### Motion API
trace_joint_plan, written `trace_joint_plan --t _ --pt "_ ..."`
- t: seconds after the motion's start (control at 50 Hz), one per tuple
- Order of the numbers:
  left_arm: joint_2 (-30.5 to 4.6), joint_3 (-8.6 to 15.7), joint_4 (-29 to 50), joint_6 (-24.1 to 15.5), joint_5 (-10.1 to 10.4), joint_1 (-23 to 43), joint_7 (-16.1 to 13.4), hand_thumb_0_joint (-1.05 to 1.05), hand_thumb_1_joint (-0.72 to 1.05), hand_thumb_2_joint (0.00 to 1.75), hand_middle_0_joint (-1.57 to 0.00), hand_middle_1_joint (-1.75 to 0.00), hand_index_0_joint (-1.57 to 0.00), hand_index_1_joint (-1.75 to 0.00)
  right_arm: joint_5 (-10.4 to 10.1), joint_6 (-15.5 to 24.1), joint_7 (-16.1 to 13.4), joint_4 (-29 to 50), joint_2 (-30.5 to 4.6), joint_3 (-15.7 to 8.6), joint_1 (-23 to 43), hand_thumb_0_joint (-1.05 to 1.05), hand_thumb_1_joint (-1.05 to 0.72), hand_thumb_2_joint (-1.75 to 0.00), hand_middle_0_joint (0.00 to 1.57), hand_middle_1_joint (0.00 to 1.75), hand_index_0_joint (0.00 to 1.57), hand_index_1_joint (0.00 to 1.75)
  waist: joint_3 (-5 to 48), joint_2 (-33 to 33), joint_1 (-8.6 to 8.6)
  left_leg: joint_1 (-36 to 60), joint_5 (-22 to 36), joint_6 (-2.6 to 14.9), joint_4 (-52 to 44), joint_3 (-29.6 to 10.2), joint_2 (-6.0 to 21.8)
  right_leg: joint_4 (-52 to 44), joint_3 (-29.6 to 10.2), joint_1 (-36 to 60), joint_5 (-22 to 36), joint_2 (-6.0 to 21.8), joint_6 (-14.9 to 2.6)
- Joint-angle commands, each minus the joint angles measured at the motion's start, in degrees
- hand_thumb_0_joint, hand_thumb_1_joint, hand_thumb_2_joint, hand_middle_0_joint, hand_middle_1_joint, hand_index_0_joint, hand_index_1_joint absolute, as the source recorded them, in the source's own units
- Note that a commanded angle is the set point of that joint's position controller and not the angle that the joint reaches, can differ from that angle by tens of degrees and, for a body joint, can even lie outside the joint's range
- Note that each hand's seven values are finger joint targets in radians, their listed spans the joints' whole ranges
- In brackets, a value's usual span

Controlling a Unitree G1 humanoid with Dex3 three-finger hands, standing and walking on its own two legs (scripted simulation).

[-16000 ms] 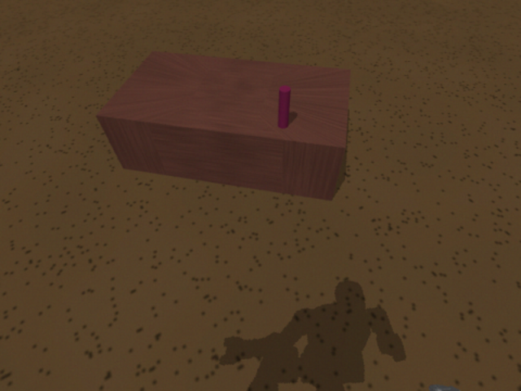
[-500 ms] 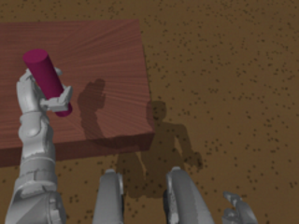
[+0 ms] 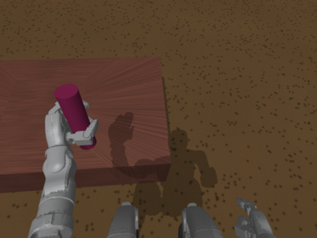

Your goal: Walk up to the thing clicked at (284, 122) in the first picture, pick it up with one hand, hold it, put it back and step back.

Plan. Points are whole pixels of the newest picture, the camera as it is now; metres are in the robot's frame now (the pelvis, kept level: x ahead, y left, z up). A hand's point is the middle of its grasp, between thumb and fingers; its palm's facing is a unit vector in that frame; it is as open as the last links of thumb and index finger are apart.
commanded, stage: lift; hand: left
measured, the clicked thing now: (78, 120) +0.37 +0.20 +0.05
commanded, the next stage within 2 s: hold in 0.64 s
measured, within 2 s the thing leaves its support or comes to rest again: neither
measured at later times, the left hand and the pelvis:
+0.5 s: hand (85, 120) +0.36 +0.18 +0.07, palm faces +0.20 -0.98 -0.02, open 7.6 cm; pelvis +0.01 -0.01 +0.03, yaw +0 degrees
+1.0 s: hand (83, 117) +0.36 +0.17 +0.09, palm faces +0.20 -0.98 -0.01, open 7.6 cm; pelvis +0.02 -0.01 +0.04, yaw +0 degrees
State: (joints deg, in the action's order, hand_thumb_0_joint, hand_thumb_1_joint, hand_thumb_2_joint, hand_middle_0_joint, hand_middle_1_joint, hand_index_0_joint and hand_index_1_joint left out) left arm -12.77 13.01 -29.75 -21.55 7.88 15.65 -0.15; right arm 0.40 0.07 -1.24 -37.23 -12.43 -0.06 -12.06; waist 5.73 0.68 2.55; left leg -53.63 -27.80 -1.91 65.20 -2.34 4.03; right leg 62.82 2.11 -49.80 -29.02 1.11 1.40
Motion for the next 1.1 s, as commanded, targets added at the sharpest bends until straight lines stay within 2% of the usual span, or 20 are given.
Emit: trace_joint_plan --t 0.0,0.06,0.08,0.14,0.18,0.26,0.32,0.46,0.52,0.56,0.62,0.7,0.72,0.82,0.9,0.92,0.94,0.98,1.02,1.08 --pt "-7.67 1.06 15.09 -5.09 1.25 16.70 -0.17 0.00 0.36 1.37 -1.43 -1.53 -1.46 -1.52 -0.28 1.58 -0.56 5.41 -7.91 -3.07 -2.06 0.00 -0.91 -0.90 0.20 0.30 0.20 0.30 21.54 3.43 0.62 18.94 15.22 1.86 -9.91 0.89 -2.06 -9.98 0.51 10.68 18.16 -1.81 -1.92" --pt "-8.21 1.86 13.82 -4.44 0.94 13.38 -0.61 0.00 0.35 1.36 -1.41 -1.52 -1.44 -1.51 -0.16 1.41 -0.68 5.07 -8.10 -3.32 -2.54 0.00 -0.91 -0.90 0.20 0.30 0.20 0.30 20.49 1.44 0.12 19.04 16.63 2.12 -10.59 1.26 -2.07 -11.24 0.21 12.81 19.81 -1.69 -1.67" --pt "-7.58 0.29 19.38 -5.03 1.15 16.45 -0.53 0.00 0.36 1.36 -1.41 -1.52 -1.44 -1.50 -0.26 1.53 -0.56 6.30 -7.88 -3.11 -1.46 0.00 -0.90 -0.89 0.20 0.30 0.20 0.30 21.14 3.20 -0.08 20.03 16.62 1.83 -11.42 1.22 -2.11 -11.26 0.35 13.73 19.67 -1.71 -1.86" --pt "-6.89 0.75 14.66 -4.11 0.81 11.32 -0.82 0.00 0.38 1.36 -1.41 -1.52 -1.44 -1.50 -0.29 1.30 -0.57 5.45 -8.10 -3.59 -2.08 0.00 -0.90 -0.89 0.20 0.30 0.20 0.30 18.48 2.36 -0.33 20.41 14.75 1.71 -12.88 1.23 -2.15 -12.53 0.58 13.51 17.52 -1.82 -1.90" --pt "-6.44 -0.18 20.21 -4.59 1.11 14.94 -1.04 0.00 0.37 1.36 -1.40 -1.52 -1.44 -1.50 -0.34 1.48 -0.58 6.85 -7.58 -3.28 -1.10 0.00 -0.90 -0.89 0.20 0.30 0.20 0.30 20.04 1.83 -0.16 20.80 15.02 1.81 -13.46 1.44 -2.25 -13.21 0.27 15.91 18.51 -1.73 -1.70" --pt "-5.45 0.19 15.55 -3.68 1.08 9.24 -1.33 0.00 0.40 1.37 -1.39 -1.51 -1.42 -1.50 -0.28 1.23 -0.59 5.76 -7.80 -3.48 -1.86 0.00 -0.90 -0.89 0.20 0.30 0.20 0.30 16.44 0.91 0.00 22.28 15.68 1.65 -14.84 1.27 -2.10 -14.01 0.80 15.40 18.52 -2.08 -1.77" --pt "-6.28 0.11 19.95 -4.24 1.20 12.74 -1.48 0.00 0.39 1.37 -1.39 -1.52 -1.42 -1.50 -0.39 1.40 -0.71 6.32 -7.30 -3.20 -0.75 0.00 -0.90 -0.89 0.20 0.30 0.20 0.30 17.08 2.26 -0.42 22.69 15.00 1.74 -15.46 1.65 -2.42 -14.89 0.30 16.83 18.34 -1.69 -1.63" --pt "-4.95 -0.55 17.88 -3.43 1.02 7.56 -1.42 0.00 0.39 1.36 -1.38 -1.50 -1.41 -1.49 -0.29 1.29 -0.90 6.47 -7.26 -3.21 -0.61 0.00 -0.90 -0.89 0.20 0.30 0.20 0.30 15.47 0.13 -0.18 22.63 15.66 2.03 -16.54 2.37 -2.76 -17.10 -0.27 19.98 20.02 -1.49 -1.05" --pt "-5.96 -0.57 23.40 -4.23 0.98 12.27 -1.78 0.00 0.41 1.35 -1.37 -1.49 -1.40 -1.48 -0.27 1.29 -0.90 6.73 -7.55 -3.52 -0.63 0.00 -0.90 -0.89 0.20 0.30 0.20 0.30 17.17 2.71 -0.41 25.25 15.61 1.69 -17.55 2.26 -2.77 -17.32 -0.17 20.37 19.41 -1.49 -1.37" --pt "-5.22 -0.56 20.33 -3.69 1.15 8.20 -1.55 0.00 0.42 1.35 -1.36 -1.49 -1.40 -1.47 -0.41 1.36 -0.99 6.70 -7.32 -3.21 -0.52 0.00 -0.89 -0.89 0.20 0.30 0.20 0.30 15.99 0.92 -0.36 24.97 17.06 1.88 -17.49 2.48 -2.80 -17.73 -0.27 21.59 21.23 -1.52 -1.07" --pt "-4.99 -0.22 19.67 -3.50 1.31 8.30 -1.67 0.00 0.42 1.36 -1.37 -1.49 -1.40 -1.48 -0.46 1.43 -0.94 6.22 -7.27 -3.36 -0.35 0.00 -0.90 -0.89 0.20 0.30 0.20 0.30 13.56 -0.08 -0.35 24.51 16.16 1.92 -18.27 2.35 -2.82 -18.51 -0.17 21.42 20.39 -1.56 -1.05" --pt "-4.89 -1.40 24.07 -3.92 1.31 10.26 -1.39 0.00 0.38 1.35 -1.36 -1.49 -1.39 -1.47 -0.44 1.65 -0.78 6.93 -7.30 -3.34 0.18 0.00 -0.90 -0.89 0.20 0.30 0.20 0.30 15.76 1.86 -0.48 26.81 18.33 1.80 -18.40 2.75 -2.88 -18.72 -0.41 22.85 22.57 -1.51 -1.11" --pt "-5.02 -0.33 19.54 -3.32 1.30 6.60 -1.40 0.00 0.39 1.36 -1.37 -1.49 -1.40 -1.48 -0.36 1.37 -0.93 6.10 -7.19 -3.33 -0.50 0.00 -0.90 -0.90 0.20 0.30 0.20 0.30 15.24 0.62 -0.36 26.77 19.16 1.97 -18.21 2.59 -2.87 -18.78 -0.27 23.18 23.28 -1.56 -0.89" --pt "-4.93 -1.04 23.91 -3.56 1.17 10.30 -1.86 0.00 0.39 1.33 -1.33 -1.46 -1.35 -1.46 -0.35 1.34 -0.71 6.65 -7.47 -3.46 -0.09 0.00 -0.89 -0.90 0.20 0.30 0.20 0.30 15.31 2.35 -0.48 28.88 20.04 1.67 -19.29 2.44 -2.67 -19.16 0.07 22.84 23.25 -1.75 -1.25" --pt "-3.55 -1.14 20.62 -2.89 1.35 6.50 -2.09 0.00 0.39 1.34 -1.35 -1.48 -1.37 -1.47 -0.38 1.41 -0.53 6.46 -7.25 -3.45 0.18 0.00 -0.90 -0.90 0.20 0.30 0.20 0.30 12.99 0.24 -0.69 27.73 19.60 1.73 -19.87 2.27 -2.65 -19.61 0.25 23.69 23.11 -1.77 -1.05" --pt "-4.58 -1.03 24.79 -3.39 1.29 9.54 -2.31 0.00 0.39 1.34 -1.35 -1.48 -1.37 -1.47 -0.33 1.38 -0.48 6.48 -7.28 -3.55 -0.39 0.00 -0.90 -0.90 0.20 0.30 0.20 0.30 16.15 1.50 -1.08 29.52 21.41 1.69 -19.85 2.18 -2.51 -19.29 0.30 24.60 24.17 -1.77 -1.22" --pt "-5.03 -0.81 22.90 -3.24 0.83 8.78 -2.41 0.00 0.38 1.34 -1.35 -1.49 -1.37 -1.48 -0.38 1.25 -0.56 6.60 -7.36 -3.48 0.01 0.00 -0.90 -0.90 0.20 0.30 0.20 0.30 14.51 2.44 -0.98 29.57 20.94 1.58 -20.04 2.38 -2.65 -19.51 0.23 23.88 23.49 -1.72 -1.28" --pt "-3.43 -2.62 23.32 -3.06 0.61 7.32 -2.23 0.00 0.39 1.34 -1.36 -1.48 -1.38 -1.48 -0.30 1.26 -0.41 6.62 -7.47 -3.70 -0.22 0.00 -0.89 -0.90 0.20 0.30 0.20 0.30 14.45 1.59 -0.74 29.99 20.77 1.44 -20.75 2.06 -2.37 -19.58 0.58 23.78 23.03 -2.00 -1.44" --pt "-2.77 -1.94 19.99 -2.73 0.97 5.05 -2.34 0.00 0.39 1.34 -1.36 -1.49 -1.38 -1.48 -0.28 1.22 -0.23 6.49 -7.32 -3.58 -0.37 0.00 -0.90 -0.90 0.20 0.30 0.20 0.30 14.03 0.60 -0.69 29.81 21.52 1.52 -20.68 1.98 -2.39 -19.75 0.71 24.60 23.70 -2.03 -1.35" --pt "-4.28 -1.33 23.41 -2.82 0.88 7.44 -2.46 0.00 0.40 1.35 -1.37 -1.50 -1.39 -1.49 -0.44 1.22 -0.31 6.84 -7.10 -3.49 0.10 0.00 -0.89 -0.90 0.20 0.30 0.20 0.30 14.39 1.38 -1.04 30.00 21.44 1.57 -20.77 2.35 -2.68 -20.43 0.31 25.50 24.20 -1.79 -1.12"
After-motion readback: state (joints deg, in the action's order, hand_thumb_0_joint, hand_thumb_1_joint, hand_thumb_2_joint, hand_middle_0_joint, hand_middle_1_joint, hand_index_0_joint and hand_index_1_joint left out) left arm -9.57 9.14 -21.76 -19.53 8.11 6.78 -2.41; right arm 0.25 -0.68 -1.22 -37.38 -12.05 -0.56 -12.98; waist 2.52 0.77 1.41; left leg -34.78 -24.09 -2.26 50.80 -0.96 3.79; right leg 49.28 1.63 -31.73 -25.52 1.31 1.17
